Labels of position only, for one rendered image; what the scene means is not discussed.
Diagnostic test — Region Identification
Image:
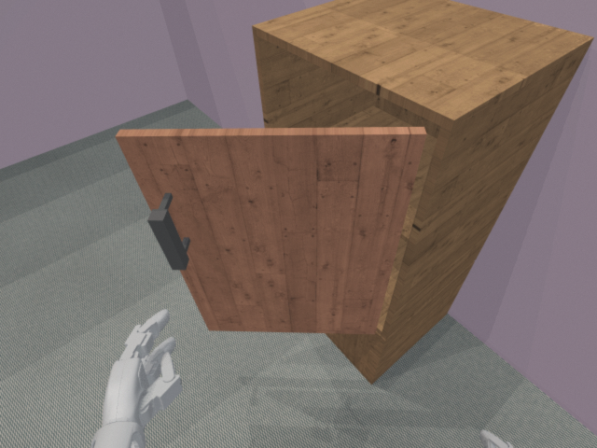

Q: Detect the left robot forearm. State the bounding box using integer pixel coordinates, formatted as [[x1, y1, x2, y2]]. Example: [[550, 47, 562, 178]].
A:
[[90, 421, 146, 448]]

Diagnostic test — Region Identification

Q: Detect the robot right hand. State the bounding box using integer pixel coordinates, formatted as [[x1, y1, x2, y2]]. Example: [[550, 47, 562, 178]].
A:
[[479, 429, 514, 448]]

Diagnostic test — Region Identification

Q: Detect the handle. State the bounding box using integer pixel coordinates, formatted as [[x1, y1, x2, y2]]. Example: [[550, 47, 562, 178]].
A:
[[147, 193, 190, 270]]

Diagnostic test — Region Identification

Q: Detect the cupboard door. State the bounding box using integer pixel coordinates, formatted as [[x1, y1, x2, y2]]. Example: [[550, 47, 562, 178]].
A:
[[115, 127, 427, 334]]

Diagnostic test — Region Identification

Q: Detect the robot left hand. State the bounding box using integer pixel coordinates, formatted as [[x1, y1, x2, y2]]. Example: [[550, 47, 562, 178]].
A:
[[103, 309, 183, 431]]

